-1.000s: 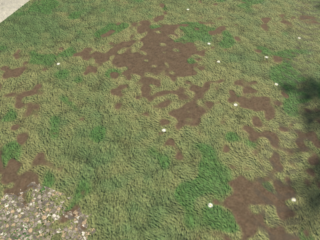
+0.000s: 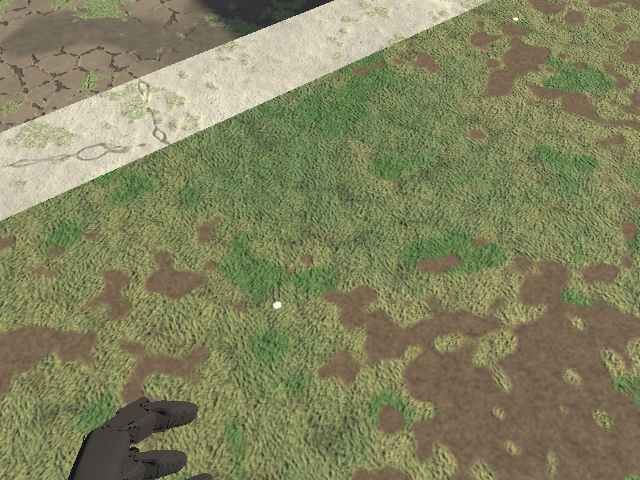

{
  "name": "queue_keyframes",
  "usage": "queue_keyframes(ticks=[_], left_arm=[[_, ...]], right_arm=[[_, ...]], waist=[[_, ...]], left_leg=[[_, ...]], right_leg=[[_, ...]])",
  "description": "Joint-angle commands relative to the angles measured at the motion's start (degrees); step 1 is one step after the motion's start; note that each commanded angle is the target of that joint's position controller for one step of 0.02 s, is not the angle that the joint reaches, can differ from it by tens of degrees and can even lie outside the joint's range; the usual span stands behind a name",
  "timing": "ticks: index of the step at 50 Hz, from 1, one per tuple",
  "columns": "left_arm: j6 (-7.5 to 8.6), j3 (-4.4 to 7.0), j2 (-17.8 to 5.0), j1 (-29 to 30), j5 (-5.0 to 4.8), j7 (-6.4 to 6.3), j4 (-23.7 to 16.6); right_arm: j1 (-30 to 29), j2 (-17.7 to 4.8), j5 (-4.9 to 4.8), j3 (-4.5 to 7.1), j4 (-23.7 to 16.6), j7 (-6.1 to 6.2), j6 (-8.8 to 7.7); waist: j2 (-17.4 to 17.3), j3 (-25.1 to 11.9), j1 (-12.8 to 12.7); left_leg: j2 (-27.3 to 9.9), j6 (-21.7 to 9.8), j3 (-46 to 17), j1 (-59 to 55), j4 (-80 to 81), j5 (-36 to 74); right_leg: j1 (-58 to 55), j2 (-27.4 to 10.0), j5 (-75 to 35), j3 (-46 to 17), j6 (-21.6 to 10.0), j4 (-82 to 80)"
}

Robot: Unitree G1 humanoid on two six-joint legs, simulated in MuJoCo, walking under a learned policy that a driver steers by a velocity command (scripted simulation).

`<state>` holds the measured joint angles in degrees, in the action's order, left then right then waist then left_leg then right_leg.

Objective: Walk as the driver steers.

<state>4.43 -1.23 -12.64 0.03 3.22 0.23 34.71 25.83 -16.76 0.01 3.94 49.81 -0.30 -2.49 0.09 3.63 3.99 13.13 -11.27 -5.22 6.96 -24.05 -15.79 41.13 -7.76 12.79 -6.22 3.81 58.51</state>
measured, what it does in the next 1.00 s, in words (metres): walks ahead, turning left: right foot, then left foot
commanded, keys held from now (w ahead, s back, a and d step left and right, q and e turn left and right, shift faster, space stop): q+shift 0.44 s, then s+q+shift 0.10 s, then s+shift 0.30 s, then shift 0.16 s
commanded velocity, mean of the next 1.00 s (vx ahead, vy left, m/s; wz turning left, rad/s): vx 0.03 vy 0.00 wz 0.73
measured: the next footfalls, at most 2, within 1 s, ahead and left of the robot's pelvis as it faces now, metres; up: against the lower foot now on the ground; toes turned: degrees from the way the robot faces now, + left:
right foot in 0.14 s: +0.38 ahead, -0.14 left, +0.00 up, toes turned +18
left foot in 0.58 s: +0.23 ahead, +0.09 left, +0.00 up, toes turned +39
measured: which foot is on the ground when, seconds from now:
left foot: down 0.00-0.14, up 0.16-0.56, down 0.58-1.00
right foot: up 0.00-0.12, down 0.14-0.58, up 0.60-1.00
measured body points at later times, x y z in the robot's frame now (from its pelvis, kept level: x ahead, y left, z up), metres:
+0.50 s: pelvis +0.21 -0.07 +0.00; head +0.25 -0.01 +0.45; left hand +0.20 +0.26 -0.11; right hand +0.53 -0.21 -0.06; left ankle +0.21 +0.08 -0.69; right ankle +0.34 -0.15 -0.73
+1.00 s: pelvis +0.18 -0.11 +0.00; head +0.20 -0.08 +0.44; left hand +0.05 +0.15 -0.14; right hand +0.51 -0.16 -0.08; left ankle +0.20 +0.07 -0.73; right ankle +0.21 -0.27 -0.69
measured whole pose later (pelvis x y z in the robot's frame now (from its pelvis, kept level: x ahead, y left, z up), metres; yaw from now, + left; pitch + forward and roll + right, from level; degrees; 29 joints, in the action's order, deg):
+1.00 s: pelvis +0.18 -0.11 +0.00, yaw +43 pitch +1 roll -2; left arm -4.8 3.4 -16.1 -12.5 -1.4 -2.7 47.1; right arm 2.8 -14.3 0.6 1.6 37.1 3.1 3.1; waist -0.2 3.0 -0.3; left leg -0.4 0.3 -5.3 26.4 -26.5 -1.8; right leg 16.7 1.6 27.1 -0.3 3.1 49.3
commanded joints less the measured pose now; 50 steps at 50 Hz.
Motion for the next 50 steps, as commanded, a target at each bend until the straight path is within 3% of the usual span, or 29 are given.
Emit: queue_keyframes(ticks=[1,2,4,5,6,7,8,9,10,11,12,13,15,17,19,22,27,28,29,30,31,32,33,34,35,38,42,46,50], left_arm=[[2.29,1.76,-3.1,7.0,-2.99,-0.76,-6.1],[3.10,1.91,-3.1,8.0,-3.68,-1.01,-7.1],[3.80,3.91,-6.7,6.1,-4.53,-1.34,-7.2],[3.88,5.11,-9.1,3.6,-4.73,-1.77,-7.0],[3.84,5.88,-9.9,-2.3,-4.30,-2.16,-6.1],[3.47,6.41,-10.7,-14.0,-3.33,-2.42,-3.5],[2.63,5.84,-12.2,-20.7,-1.92,-2.38,-2.4],[2.26,5.42,-12.2,-19.8,-0.55,-1.21,-2.0],[1.42,6.19,-11.3,-11.5,-1.09,-1.54,-4.7],[0.36,5.03,-6.4,-6.9,-1.56,-2.36,-5.7],[-0.82,4.30,-5.6,-4.1,-1.88,-2.78,-5.7],[-1.35,4.31,-6.3,-2.1,-1.91,-2.74,-5.1],[-1.12,5.28,-7.8,-1.5,-1.77,-2.34,-2.4],[-0.73,6.34,-9.8,-2.3,-1.66,-2.04,-0.1],[-1.03,7.15,-11.5,-2.1,-1.92,-2.07,0.8],[-2.13,7.74,-13.2,0.5,-2.57,-2.06,1.2],[-3.10,7.98,-12.8,-0.2,-4.22,-1.68,3.2],[-3.29,7.55,-11.1,-2.7,-4.78,-1.68,4.4],[-3.66,7.16,-9.2,-7.4,-4.26,-1.36,5.8],[-4.06,6.36,-8.1,-7.2,-2.35,-1.28,3.1],[-4.53,6.98,-10.4,-3.1,-2.42,-1.78,3.0],[-5.45,7.31,-11.2,-3.3,-4.01,-2.17,3.8],[-6.18,7.33,-10.5,-4.9,-4.37,-2.85,5.2],[-6.82,7.46,-10.6,-6.1,-3.73,-3.54,6.3],[-7.22,7.56,-10.6,-7.4,-3.17,-3.73,6.9],[-8.02,7.19,-10.0,-8.1,-4.08,-4.18,7.1],[-9.01,6.32,-8.6,-8.8,-4.75,-5.08,7.2],[-9.08,5.79,-7.7,-14.2,-4.84,-4.24,9.1],[-8.76,6.02,-8.6,-19.9,-4.24,-1.86,11.7]], right_arm=[[-2.8,-4.2,-4.11,1.51,-6.4,1.46,-1.09],[-2.1,-6.1,-4.13,1.66,-5.6,1.99,-0.41],[-2.5,-8.4,-2.69,2.43,-5.7,2.90,0.76],[-4.1,-8.0,-2.45,2.50,-6.4,3.09,0.87],[-7.0,-7.5,-2.62,2.44,-7.8,3.10,1.00],[-9.0,-5.2,-1.88,1.78,-9.6,2.93,1.16],[-5.6,2.9,0.85,-0.67,-11.9,2.81,1.74],[8.8,-1.6,-1.63,-0.50,-13.1,1.52,1.68],[6.8,-6.5,-2.31,0.39,-12.6,1.02,2.87],[-1.0,-9.1,-2.29,1.39,-14.0,1.13,3.89],[-4.6,-9.4,-1.97,1.94,-14.9,1.65,4.78],[-5.5,-9.3,-1.85,2.29,-15.9,1.97,5.41],[-6.3,-5.1,-2.01,1.45,-17.4,2.07,5.92],[-8.6,-3.1,-1.61,0.77,-18.6,2.35,5.48],[-10.3,-4.5,-1.49,1.00,-18.9,1.95,5.55],[-13.0,-6.0,-1.60,1.44,-19.3,0.91,6.23],[-13.3,-7.1,-1.30,2.61,-19.4,-0.37,6.64],[-11.9,-7.1,-0.90,2.93,-18.8,-0.14,6.25],[-10.2,-11.3,-0.44,4.21,-18.8,0.61,5.61],[-11.0,-18.3,1.93,5.14,-20.9,1.41,5.26],[-11.0,-17.0,3.89,4.57,-21.3,0.84,4.21],[-13.1,-16.1,3.55,4.07,-20.9,0.58,3.60],[-16.4,-14.4,2.06,3.71,-20.8,0.68,3.39],[-19.0,-11.7,0.63,2.86,-20.7,1.07,3.67],[-20.6,-10.5,0.25,2.10,-20.6,1.44,4.00],[-20.5,-8.2,1.35,0.67,-20.0,2.13,4.11],[-19.5,-7.6,1.54,0.16,-18.0,3.52,4.43],[-22.6,-7.5,1.23,0.38,-16.8,3.73,4.97],[-18.6,-9.1,-0.11,1.65,-13.1,3.95,5.54]], waist=[[4.4,-2.5,0.1],[2.4,-4.3,0.0],[-4.6,-6.8,-0.8],[-6.5,-8.2,-2.5],[-7.7,-11.6,-6.5],[-8.6,-19.5,-11.6],[3.8,-27.5,-10.5],[16.8,-38.8,-3.4],[13.1,-35.3,-3.5],[7.2,-24.4,-4.6],[2.5,-17.4,-3.5],[2.3,-11.6,-1.9],[4.5,-6.5,-0.8],[5.9,-8.2,-1.5],[4.9,-11.7,-2.0],[5.8,-11.2,-1.8],[7.5,-10.1,-1.4],[5.6,-9.8,-1.3],[-4.9,-8.2,-2.3],[-23.3,-8.4,-4.1],[-16.1,-15.9,0.0],[-10.3,-15.7,-1.3],[-7.0,-13.9,-3.2],[-5.5,-12.5,-4.1],[-6.1,-12.8,-5.2],[-7.0,-14.3,-4.5],[-8.5,-13.7,-3.0],[-11.9,-13.9,-3.7],[-14.6,-11.6,-2.0]], left_leg=[[-7.5,1.1,-13.0,14.6,2.6,38.5],[-6.8,3.0,-13.8,12.0,1.5,34.4],[-7.4,5.8,-17.7,8.8,-2.5,29.6],[-6.8,7.4,-18.1,8.0,-7.8,29.8],[-5.2,9.7,-16.9,8.5,-15.5,30.8],[-3.6,12.2,-14.1,11.9,-30.5,21.8],[0.1,13.2,-8.3,23.5,-48.1,-27.6],[-3.4,13.9,-11.9,29.0,-65.4,-29.5],[-9.9,15.3,-8.2,32.2,-68.6,-19.7],[-12.3,16.0,-4.0,34.7,-65.6,-13.9],[-13.7,16.7,-1.3,33.6,-64.7,-10.2],[-15.2,16.8,-0.5,31.7,-62.3,-9.3],[-17.0,16.2,1.7,27.1,-53.2,-9.6],[-18.6,16.1,2.7,26.7,-46.4,-8.5],[-20.5,15.3,2.4,25.2,-41.1,-4.0],[-20.5,13.5,4.3,19.4,-32.7,1.4],[-16.6,10.2,9.5,11.6,-13.6,4.5],[-14.8,8.5,9.1,7.1,-7.8,8.7],[-18.9,5.1,0.2,0.6,-1.0,34.4],[-35.3,-6.4,-22.2,-5.2,0.4,60.0],[-38.4,-12.0,-22.0,-1.0,0.6,61.7],[-35.1,-9.0,-15.5,1.2,0.3,53.9],[-31.1,-4.8,-11.8,2.5,-0.3,46.6],[-29.0,-2.0,-9.9,3.1,-1.0,43.2],[-27.8,-1.4,-8.3,5.5,-1.3,44.4],[-28.0,-2.2,-8.6,3.8,-1.0,46.0],[-29.4,-2.9,-11.9,-0.1,0.3,40.8],[-26.3,0.0,-12.9,3.2,5.7,8.8],[-25.8,2.8,-15.7,6.4,8.8,-5.4]], right_leg=[[-16.2,10.8,-12.5,5.6,-0.1,-19.0],[-18.7,13.9,-15.5,6.2,-0.1,-27.0],[-25.2,15.8,-21.8,4.5,-0.4,-33.9],[-28.8,15.2,-24.2,3.4,-0.9,-35.4],[-36.4,14.1,-30.4,3.5,-1.6,-38.3],[-50.3,7.1,-36.4,-0.6,-4.4,-35.8],[-65.1,-9.6,-63.7,-14.3,-8.7,-24.4],[-71.2,-25.8,-55.9,-36.6,-21.1,-25.9],[-64.5,-22.7,-29.2,-37.0,-22.5,-31.8],[-54.2,-16.0,-16.4,-24.9,-19.5,-34.9],[-44.1,-12.0,-12.3,-18.6,-16.9,-37.6],[-34.8,-9.3,-13.4,-13.2,-16.4,-39.7],[-24.2,-6.1,-18.8,-3.3,-15.6,-42.6],[-25.9,-7.6,-26.8,0.3,-17.5,-43.2],[-28.8,-10.4,-25.0,1.3,-18.5,-43.3],[-26.3,-10.5,-14.1,6.7,-16.7,-44.4],[-30.8,-10.1,-19.3,13.7,-12.2,-35.4],[-28.6,-8.1,-17.5,15.1,-9.5,-30.5],[-21.1,-2.9,-7.4,18.4,-4.5,-20.0],[-2.9,5.5,22.9,18.4,0.9,-1.1],[-3.3,7.3,28.0,6.6,0.5,13.0],[-3.4,7.1,24.2,4.5,-1.0,17.7],[-3.1,6.9,19.5,3.6,-1.6,17.8],[-2.7,7.0,16.2,3.3,-1.0,18.3],[-5.2,8.1,14.3,3.9,-0.3,20.8],[-6.8,10.5,12.9,3.1,1.2,25.0],[-7.6,11.5,14.4,1.1,1.9,18.6],[-17.8,9.2,13.4,4.6,0.9,-0.5],[-27.3,9.2,14.0,8.4,-2.7,-19.8]])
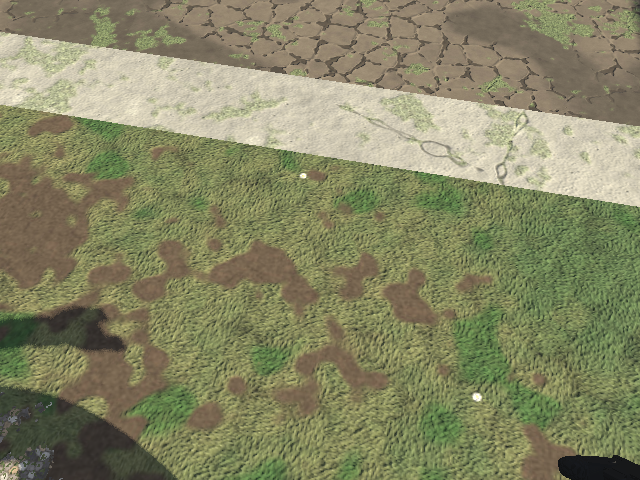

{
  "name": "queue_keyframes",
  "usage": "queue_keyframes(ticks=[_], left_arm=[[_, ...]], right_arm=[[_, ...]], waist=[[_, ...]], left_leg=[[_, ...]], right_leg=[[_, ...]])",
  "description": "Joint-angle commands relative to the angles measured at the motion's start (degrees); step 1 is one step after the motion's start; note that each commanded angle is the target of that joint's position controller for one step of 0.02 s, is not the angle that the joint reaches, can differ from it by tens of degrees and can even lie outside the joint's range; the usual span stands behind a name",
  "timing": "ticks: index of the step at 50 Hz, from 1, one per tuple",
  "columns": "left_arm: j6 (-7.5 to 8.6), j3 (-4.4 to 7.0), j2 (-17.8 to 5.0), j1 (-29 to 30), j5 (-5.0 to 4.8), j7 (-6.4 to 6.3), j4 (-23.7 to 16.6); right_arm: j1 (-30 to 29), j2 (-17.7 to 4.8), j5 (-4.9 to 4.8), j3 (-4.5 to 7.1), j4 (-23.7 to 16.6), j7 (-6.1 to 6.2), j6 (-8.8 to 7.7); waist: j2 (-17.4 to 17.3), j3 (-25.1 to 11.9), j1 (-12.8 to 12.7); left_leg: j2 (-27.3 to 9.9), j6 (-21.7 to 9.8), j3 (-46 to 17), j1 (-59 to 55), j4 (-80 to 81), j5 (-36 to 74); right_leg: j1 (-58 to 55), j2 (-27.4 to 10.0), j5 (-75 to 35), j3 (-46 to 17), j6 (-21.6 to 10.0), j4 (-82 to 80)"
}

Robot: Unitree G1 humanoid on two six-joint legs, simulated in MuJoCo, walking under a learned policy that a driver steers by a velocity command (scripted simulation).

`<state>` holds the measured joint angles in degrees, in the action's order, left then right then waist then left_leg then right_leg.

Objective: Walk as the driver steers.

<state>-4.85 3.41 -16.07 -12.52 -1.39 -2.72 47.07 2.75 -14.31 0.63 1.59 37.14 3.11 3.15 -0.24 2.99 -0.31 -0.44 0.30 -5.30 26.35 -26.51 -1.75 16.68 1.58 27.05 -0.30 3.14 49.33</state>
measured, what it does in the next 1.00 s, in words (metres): steps on the spot: right foot, then left foot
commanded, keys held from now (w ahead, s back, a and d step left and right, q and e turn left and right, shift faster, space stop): shift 1.00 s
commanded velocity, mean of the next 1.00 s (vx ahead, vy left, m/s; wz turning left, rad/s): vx -0.04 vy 0.00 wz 0.04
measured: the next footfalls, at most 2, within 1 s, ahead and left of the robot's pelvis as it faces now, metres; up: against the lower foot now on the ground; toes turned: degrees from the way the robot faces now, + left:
right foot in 0.06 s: -0.06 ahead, -0.13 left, +0.00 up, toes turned -1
left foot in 0.42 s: -0.05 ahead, +0.12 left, +0.00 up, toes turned -3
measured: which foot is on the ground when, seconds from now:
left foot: down 0.00-0.06, up 0.08-0.40, down 0.42-1.00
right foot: up 0.00-0.04, down 0.06-1.00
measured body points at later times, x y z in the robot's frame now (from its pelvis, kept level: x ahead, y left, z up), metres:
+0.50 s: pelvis -0.07 -0.05 +0.01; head -0.05 -0.05 +0.46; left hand +0.04 +0.20 -0.12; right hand +0.00 -0.32 -0.13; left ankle -0.09 +0.12 -0.73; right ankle -0.10 -0.13 -0.73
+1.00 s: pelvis -0.09 -0.03 +0.01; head -0.08 -0.03 +0.46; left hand -0.04 +0.23 -0.14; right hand -0.04 -0.28 -0.14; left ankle -0.09 +0.12 -0.73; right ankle -0.10 -0.13 -0.73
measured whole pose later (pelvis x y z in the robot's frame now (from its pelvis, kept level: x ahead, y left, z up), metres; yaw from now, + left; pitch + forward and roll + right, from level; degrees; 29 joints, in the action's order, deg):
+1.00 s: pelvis -0.09 -0.03 +0.01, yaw +1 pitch -2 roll +0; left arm 0.4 0.7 -13.2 -12.5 0.2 -1.3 57.6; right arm 11.5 -12.2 0.1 2.4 61.9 2.8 0.2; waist 0.3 2.6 -0.6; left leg -0.8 2.2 -3.9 11.0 -27.3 -14.9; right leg 10.4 0.8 16.0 1.8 -1.5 27.9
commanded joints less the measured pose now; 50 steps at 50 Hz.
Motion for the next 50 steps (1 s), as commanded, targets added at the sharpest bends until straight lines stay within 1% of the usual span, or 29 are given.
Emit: queue_keyframes(ticks=[1,2,3,4,5,6,7,8,9,10,11,12,13,15,17,18,19,20,21,22,23,24,25,26,29,31,34,41,50], left_arm=[[0.57,1.28,-4.3,-10.5,0.79,1.65,1.0],[0.56,0.93,-3.0,-12.1,1.67,2.07,2.5],[0.85,0.78,-3.7,-13.2,2.82,2.29,2.5],[0.70,1.11,-7.5,-11.4,2.55,2.42,0.7],[2.47,2.06,-11.8,-8.9,6.98,2.95,-1.6],[4.17,1.98,-12.0,-2.4,7.05,2.67,-2.7],[5.33,1.40,-9.6,3.4,4.79,1.95,-3.4],[6.08,0.10,-5.4,6.7,3.18,1.53,-4.3],[6.59,-0.90,-2.5,8.1,2.31,1.15,-4.3],[6.76,-1.78,-0.2,6.8,1.95,0.90,-3.7],[6.84,-2.28,0.8,4.1,1.86,0.76,-2.6],[6.90,-2.45,0.7,1.6,1.79,0.63,-1.5],[6.86,-2.37,-0.2,-0.1,1.63,0.47,-0.7],[6.42,-1.76,-3.2,-2.4,1.22,0.20,0.3],[5.72,-1.03,-5.6,-4.3,1.20,0.24,1.1],[5.46,-0.85,-5.9,-4.5,1.08,0.44,1.4],[5.32,-0.77,-5.8,-4.3,0.69,0.73,1.7],[5.34,-0.60,-5.9,-3.7,0.25,1.03,2.0],[5.78,-0.46,-5.9,-4.1,0.26,1.41,2.2],[6.61,-0.32,-5.7,-6.1,1.16,2.16,2.1],[7.11,-0.07,-6.0,-5.1,1.27,2.68,2.0],[7.24,-0.36,-5.0,-1.5,1.23,2.98,1.8],[6.98,-0.65,-3.5,0.8,1.10,2.98,1.5],[6.44,-0.80,-2.8,1.8,1.22,2.89,1.7],[5.46,-0.80,-2.9,2.1,1.74,2.57,2.6],[5.38,-0.87,-3.0,2.5,1.81,2.32,3.2],[5.52,-0.92,-3.4,2.4,1.89,2.01,4.3],[5.70,-1.22,-3.7,1.1,1.75,1.49,6.5],[5.78,-1.72,-3.1,-0.9,1.55,1.21,8.8]], right_arm=[[4.4,-11.3,-1.41,4.12,0.3,0.73,0.05],[4.6,-10.0,-1.92,4.09,0.9,0.81,-0.04],[6.2,-8.3,-1.60,4.02,1.8,0.60,-0.19],[7.3,-4.6,-0.24,3.46,1.7,-0.19,-0.92],[-3.3,-8.9,-1.83,5.21,-1.1,0.13,-1.84],[-2.0,-11.5,-2.81,6.40,0.6,0.59,-1.78],[2.6,-10.2,-2.02,6.30,3.4,0.82,-1.28],[6.4,-8.5,-0.99,6.00,6.3,1.17,-0.51],[9.2,-8.2,-0.38,6.00,7.8,1.31,-0.15],[10.2,-7.4,-0.39,5.93,9.0,1.25,-0.20],[10.3,-6.8,-0.77,5.77,9.7,1.13,-0.29],[9.5,-6.1,-1.04,5.48,10.0,1.02,-0.42],[8.1,-5.3,-1.16,4.99,9.8,0.80,-0.60],[4.7,-4.1,-1.21,3.85,8.8,0.09,-1.17],[4.1,-4.4,-1.59,3.31,8.7,-0.32,-1.69],[5.2,-4.9,-1.77,3.22,9.2,-0.36,-1.87],[6.9,-5.1,-1.67,3.07,10.0,-0.36,-2.06],[9.5,-5.5,-1.37,3.02,11.3,-0.33,-2.25],[11.4,-6.9,-0.93,3.24,12.4,-0.20,-2.24],[12.6,-10.2,-0.69,3.90,13.2,0.08,-2.12],[13.4,-9.6,-1.25,3.98,14.5,-0.06,-1.97],[13.9,-6.5,-1.10,3.39,15.1,-0.21,-1.83],[13.3,-5.5,-0.66,3.11,15.6,-0.14,-1.73],[12.2,-5.6,-0.51,3.10,15.8,-0.05,-1.71],[10.8,-6.1,-0.41,3.16,16.8,0.26,-2.02],[10.1,-5.8,-0.49,3.02,17.4,0.35,-2.22],[9.6,-5.8,-0.46,2.84,18.4,0.34,-2.62],[9.1,-5.2,-0.49,2.33,20.9,-0.05,-3.31],[9.6,-4.2,-0.55,1.66,23.6,-0.18,-3.34]], waist=[[-12.9,-9.8,1.2],[-10.0,-6.8,0.8],[-2.3,-5.3,0.9],[13.9,-4.3,2.1],[16.3,1.5,-4.5],[10.0,4.7,-0.2],[9.9,5.1,2.8],[9.7,4.4,4.1],[9.1,4.4,4.9],[8.4,3.4,4.5],[8.2,2.8,3.4],[8.1,2.4,2.3],[8.2,2.3,1.2],[8.8,1.2,-1.4],[9.4,0.3,-3.2],[9.4,0.2,-3.2],[8.4,0.4,-2.3],[7.1,0.1,-1.1],[5.5,-1.5,-0.9],[0.4,-4.8,-2.7],[-2.8,-7.2,-2.4],[-2.1,-7.6,-0.5],[-1.9,-7.3,-0.2],[-1.8,-6.1,-0.2],[-1.0,-3.1,-0.4],[-0.6,-1.4,-0.2],[-0.2,-0.2,-0.1],[-0.3,-0.3,-0.3],[-0.3,-0.8,-0.3]], left_leg=[[-10.8,-6.9,-14.3,-10.4,10.7,-22.6],[-7.4,-4.5,-11.2,-7.2,8.2,-25.3],[-2.6,-1.7,-6.1,0.0,-1.7,-28.0],[7.0,1.2,2.5,10.4,-18.4,-31.9],[7.8,1.0,-5.1,12.1,-26.4,-34.8],[7.1,-0.3,-9.5,10.0,-33.5,-28.5],[7.6,-0.2,-9.8,9.5,-36.8,-23.1],[7.1,0.8,-9.9,7.3,-38.9,-19.8],[6.3,1.9,-10.4,5.5,-39.8,-16.6],[5.9,2.8,-9.1,3.5,-39.5,-15.0],[5.0,3.6,-8.1,3.2,-37.5,-14.2],[3.6,4.2,-7.2,3.6,-33.7,-13.9],[2.0,4.7,-6.0,3.9,-27.9,-13.9],[-0.8,5.6,-1.3,1.1,-17.0,-15.6],[-0.8,6.0,1.9,-3.6,-10.3,-20.3],[-0.7,5.8,2.5,-4.9,-6.6,-20.9],[-1.1,5.2,2.6,-6.7,-0.6,-16.7],[-1.6,4.4,2.3,-10.8,5.9,-7.9],[-2.4,3.3,0.7,-15.4,7.3,-0.2],[-3.9,2.2,-0.8,-21.2,1.8,12.1],[-3.1,0.8,0.1,-21.5,-0.7,10.9],[-2.9,0.7,0.1,-21.2,0.3,8.2],[-3.0,0.7,0.1,-20.5,1.2,6.0],[-2.8,0.8,0.1,-19.9,1.8,4.3],[-2.3,0.8,0.5,-18.4,2.5,-0.6],[-2.1,0.7,0.5,-17.6,2.9,-2.7],[-1.9,0.5,0.6,-16.9,3.0,-4.2],[-1.4,0.3,0.9,-15.7,2.9,-5.1],[-0.9,0.1,1.3,-15.3,2.9,-4.5]], right_leg=[[-6.2,0.5,-5.0,4.6,-3.6,-17.8],[-7.0,1.6,-6.6,5.5,-5.7,-23.7],[-9.3,-3.7,-3.5,-2.1,-8.2,-27.3],[-8.9,-18.5,-17.6,-16.7,-12.4,-29.0],[8.4,-27.3,-13.3,-29.5,-19.7,-38.8],[9.4,-22.5,-5.1,-24.6,-17.3,-39.8],[7.3,-18.0,-4.6,-19.3,-13.6,-39.0],[5.7,-15.2,-6.6,-14.3,-11.5,-38.0],[4.2,-14.1,-9.1,-11.9,-10.8,-36.7],[2.5,-12.9,-9.8,-9.6,-10.6,-36.4],[-0.7,-12.4,-10.1,-8.8,-10.8,-36.1],[-4.3,-12.2,-11.1,-8.6,-11.1,-35.5],[-7.8,-12.1,-12.8,-8.7,-11.0,-34.8],[-12.0,-12.2,-19.5,-9.1,-10.5,-32.7],[-12.5,-12.9,-27.3,-10.3,-10.9,-30.7],[-13.1,-13.1,-30.3,-11.0,-11.3,-29.6],[-13.5,-12.9,-33.7,-11.2,-11.2,-28.5],[-12.8,-12.5,-38.7,-10.8,-10.6,-27.4],[-11.7,-11.9,-42.8,-10.3,-9.8,-26.7],[-9.6,-9.5,-44.3,-8.4,-8.6,-26.3],[-10.4,-6.9,-43.0,-5.2,-7.6,-26.9],[-10.9,-5.6,-38.8,-3.2,-7.4,-26.0],[-10.5,-5.1,-35.3,-2.3,-7.3,-25.9],[-9.4,-4.8,-32.4,-2.0,-7.2,-26.1],[-6.5,-4.2,-22.6,-1.7,-6.8,-27.5],[-4.7,-4.0,-17.2,-1.8,-6.4,-28.4],[-3.4,-3.8,-13.2,-1.7,-5.9,-28.9],[-3.7,-3.5,-12.3,-1.2,-5.4,-28.3],[-4.4,-3.3,-14.9,-0.6,-5.2,-27.5]])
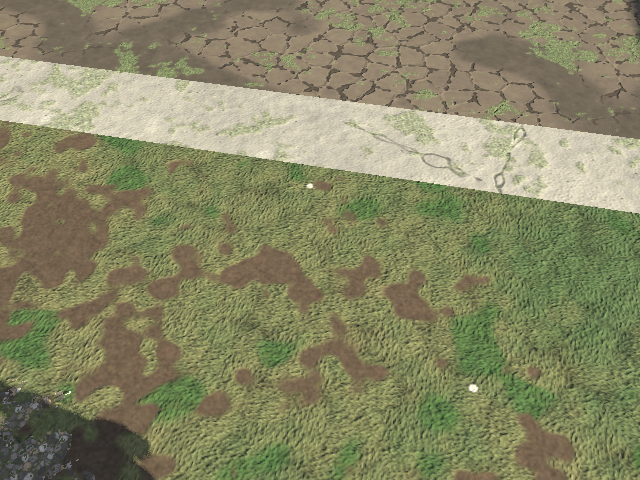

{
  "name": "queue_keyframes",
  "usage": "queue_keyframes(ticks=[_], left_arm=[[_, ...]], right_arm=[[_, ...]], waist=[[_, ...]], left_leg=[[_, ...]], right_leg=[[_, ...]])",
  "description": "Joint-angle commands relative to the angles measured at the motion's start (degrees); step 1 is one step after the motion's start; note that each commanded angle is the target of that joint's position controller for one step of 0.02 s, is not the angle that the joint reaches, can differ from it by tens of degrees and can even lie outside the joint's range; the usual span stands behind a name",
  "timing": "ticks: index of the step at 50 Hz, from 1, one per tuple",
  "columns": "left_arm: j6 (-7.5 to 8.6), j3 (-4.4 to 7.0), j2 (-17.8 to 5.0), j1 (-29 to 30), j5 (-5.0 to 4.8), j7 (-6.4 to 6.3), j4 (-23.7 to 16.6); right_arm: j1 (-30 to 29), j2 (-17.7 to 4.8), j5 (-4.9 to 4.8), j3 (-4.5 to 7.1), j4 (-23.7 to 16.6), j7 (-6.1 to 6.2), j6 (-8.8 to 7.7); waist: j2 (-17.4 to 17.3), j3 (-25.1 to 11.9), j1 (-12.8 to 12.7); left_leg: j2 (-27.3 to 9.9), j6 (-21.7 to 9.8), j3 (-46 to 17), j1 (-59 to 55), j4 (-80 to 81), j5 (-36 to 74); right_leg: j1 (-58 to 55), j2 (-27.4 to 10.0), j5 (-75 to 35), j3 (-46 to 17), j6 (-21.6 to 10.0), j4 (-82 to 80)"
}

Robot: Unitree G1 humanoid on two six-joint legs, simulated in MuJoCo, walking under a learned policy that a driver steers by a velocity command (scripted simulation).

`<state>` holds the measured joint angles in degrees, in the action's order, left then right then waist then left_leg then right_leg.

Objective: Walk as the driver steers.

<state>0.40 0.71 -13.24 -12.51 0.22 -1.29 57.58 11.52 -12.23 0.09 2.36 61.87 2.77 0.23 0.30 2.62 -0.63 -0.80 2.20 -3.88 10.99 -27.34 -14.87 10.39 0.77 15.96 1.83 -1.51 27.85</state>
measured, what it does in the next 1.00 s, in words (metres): steps on the spot: left foot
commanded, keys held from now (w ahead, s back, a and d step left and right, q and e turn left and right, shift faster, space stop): shift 0.66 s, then w+shift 0.34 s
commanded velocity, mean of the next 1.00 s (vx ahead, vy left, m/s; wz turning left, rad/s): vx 0.16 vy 0.00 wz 0.00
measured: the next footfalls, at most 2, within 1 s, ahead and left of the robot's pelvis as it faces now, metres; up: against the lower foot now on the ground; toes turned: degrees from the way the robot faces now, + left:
left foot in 0.98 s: +0.13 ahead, +0.17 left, +0.00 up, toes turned +5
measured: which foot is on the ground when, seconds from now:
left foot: down 0.00-0.70, up 0.72-0.96, down 0.98-1.00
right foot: down 0.00-0.96, up 0.98-1.00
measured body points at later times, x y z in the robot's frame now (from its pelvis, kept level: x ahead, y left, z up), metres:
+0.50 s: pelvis +0.00 +0.00 +0.00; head +0.02 +0.00 +0.45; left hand +0.03 +0.24 -0.15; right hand +0.03 -0.25 -0.16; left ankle +0.00 +0.15 -0.74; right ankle -0.01 -0.10 -0.74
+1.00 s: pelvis +0.08 +0.06 -0.01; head +0.08 +0.08 +0.44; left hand +0.07 +0.33 -0.16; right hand +0.16 -0.21 -0.13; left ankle +0.09 +0.16 -0.74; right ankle -0.01 -0.09 -0.72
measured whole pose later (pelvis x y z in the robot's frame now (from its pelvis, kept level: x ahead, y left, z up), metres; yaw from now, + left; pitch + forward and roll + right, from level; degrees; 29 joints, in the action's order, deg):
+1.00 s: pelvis +0.08 +0.06 -0.01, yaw +0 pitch +2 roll +0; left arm 3.1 3.4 -15.0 -21.4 1.6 -0.1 58.9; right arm 11.2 -13.4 2.1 3.3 56.6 -1.2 -4.8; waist 2.7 -2.2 0.4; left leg -1.7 -1.7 6.0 18.3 -31.5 -16.1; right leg 12.1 -3.2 25.2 -1.3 -5.3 37.9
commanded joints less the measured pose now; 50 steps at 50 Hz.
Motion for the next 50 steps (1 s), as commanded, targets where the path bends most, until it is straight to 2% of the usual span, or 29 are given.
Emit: queue_keyframes(ticks=[1,33,34,35,36,37,38,39,40,41,43,44,45,46,47,48,49,50], left_arm=[[0.54,0.93,-5.8,-1.1,-0.07,-0.24,-1.5],[0.72,0.30,-3.8,-5.5,-0.29,-0.34,2.2],[0.50,0.72,-4.6,-7.6,-0.60,-0.56,3.1],[0.33,1.73,-7.5,-9.2,-1.49,-0.75,3.3],[0.59,2.65,-10.1,-12.9,-2.11,-0.82,3.6],[1.40,3.71,-12.9,-13.7,-2.30,-0.91,3.6],[2.68,3.46,-11.5,-11.8,-1.22,-0.92,2.3],[3.87,2.92,-9.2,-8.7,-0.61,-0.72,1.0],[4.60,2.65,-7.7,-6.5,-0.98,-0.39,-0.3],[4.80,2.71,-7.5,-5.7,-1.80,-0.19,-1.1],[4.70,3.07,-8.8,-5.6,-2.42,-0.29,-1.7],[4.58,3.33,-9.8,-5.4,-2.47,-0.28,-2.1],[3.77,3.79,-10.1,-7.2,2.12,0.56,-0.4],[3.32,4.12,-9.9,-6.1,2.25,0.84,-0.8],[3.08,4.32,-10.0,-4.6,1.53,1.00,-1.4],[3.20,4.22,-9.3,-3.2,1.52,1.13,-2.1],[3.79,3.19,-5.6,0.7,2.19,1.56,-3.9],[4.73,1.51,1.5,5.8,1.74,1.79,-9.1]], right_arm=[[1.0,-6.2,-0.01,0.84,-0.9,0.16,-0.40],[3.8,-4.6,-0.17,-0.35,2.3,0.44,0.03],[5.5,-4.0,-0.46,-0.41,3.1,0.48,0.09],[5.3,-4.3,-0.98,-0.14,2.6,0.35,-0.10],[1.8,-4.8,-1.09,0.04,0.5,0.05,-0.88],[-2.9,-3.5,-1.69,-0.37,-2.7,-0.60,-2.16],[-7.3,-4.3,-1.97,-0.15,-5.1,-1.20,-3.41],[-6.8,-4.4,-1.89,0.20,-5.5,-1.76,-4.56],[-4.3,-4.2,-1.76,0.41,-5.1,-2.21,-5.57],[-3.1,-4.4,-1.87,0.65,-5.0,-2.46,-6.35],[-2.8,-3.5,-1.88,0.71,-4.9,-2.61,-7.13],[-2.1,-2.9,-1.95,0.67,-4.7,-2.73,-7.21],[-1.3,-2.6,2.53,0.65,-5.9,-4.86,-4.71],[1.5,-1.9,2.46,0.93,-5.5,-5.26,-3.56],[5.5,-2.0,1.88,1.16,-4.5,-5.01,-3.05],[11.9,-3.2,1.73,1.70,-2.7,-4.45,-3.31],[22.4,-6.8,2.51,2.75,-0.1,-3.66,-4.45],[27.8,-11.9,3.57,2.82,0.2,-3.22,-5.28]], waist=[[-0.8,-0.5,0.1],[-0.2,0.0,0.3],[1.2,-2.8,-0.1],[4.1,-1.1,-0.9],[8.1,2.1,-2.9],[13.1,6.4,-3.9],[10.5,9.8,-3.8],[7.3,9.1,-1.7],[5.6,5.9,-0.2],[5.0,3.9,0.3],[6.5,1.4,0.7],[7.6,1.2,1.2],[8.0,0.8,1.7],[7.4,1.9,3.3],[5.2,2.1,5.2],[1.0,1.1,8.0],[-10.7,-1.7,13.3],[-23.1,-3.2,13.5]], left_leg=[[-0.5,-1.8,0.0,0.1,3.7,8.7],[-0.1,-1.5,0.8,0.8,3.6,9.5],[2.4,-1.9,3.8,0.8,0.8,-2.3],[4.4,-2.6,6.3,5.6,-4.4,-15.0],[4.1,-3.0,7.4,14.2,-12.1,-19.1],[0.7,-3.8,6.5,20.0,-21.8,-14.6],[-2.9,-4.5,2.6,26.8,-29.7,-13.9],[-5.1,-5.3,0.9,30.5,-33.2,-11.0],[-6.3,-5.9,0.4,30.8,-32.9,-8.4],[-6.7,-5.9,1.3,28.9,-27.8,-7.0],[-4.5,-4.7,5.2,17.7,-16.7,-4.5],[-2.8,-3.9,7.5,12.3,-12.8,-4.2],[0.6,-3.8,11.6,7.4,-7.9,-8.5],[1.7,-3.5,14.5,1.1,-4.4,-3.4],[2.8,-3.4,16.3,-5.9,-2.2,-0.4],[3.1,-3.6,15.1,-14.4,-1.1,-2.5],[-5.3,-4.5,2.6,-22.7,4.8,-11.6],[-19.6,-7.8,-28.7,-23.3,18.1,-36.0]], right_leg=[[1.8,-2.5,-4.1,-2.7,-0.5,-6.0],[1.0,-2.8,-8.6,-2.9,-0.9,-6.0],[-0.7,-2.2,6.1,-3.0,-2.0,-7.1],[-0.2,-4.8,24.8,-7.6,-4.4,-9.9],[-0.8,-11.8,39.4,-17.9,-8.3,-15.8],[1.5,-21.4,44.3,-31.2,-13.3,-22.9],[1.8,-25.3,38.0,-36.6,-15.2,-25.6],[-0.6,-24.6,30.4,-34.2,-13.9,-24.2],[-2.8,-22.4,25.0,-29.7,-11.9,-22.6],[-3.6,-20.2,21.1,-24.6,-10.0,-22.3],[0.8,-14.8,15.4,-15.2,-7.5,-21.8],[4.0,-13.2,14.6,-12.4,-7.6,-21.3],[6.1,-11.3,18.9,-9.9,-9.0,-20.3],[10.6,-11.2,21.2,-8.6,-9.5,-17.6],[15.8,-10.8,23.2,-7.8,-9.6,-14.2],[21.3,-8.8,21.1,-6.0,-9.2,-5.7],[28.2,-3.4,12.9,0.0,-7.7,17.0],[41.8,3.7,15.2,-2.9,-6.6,36.8]])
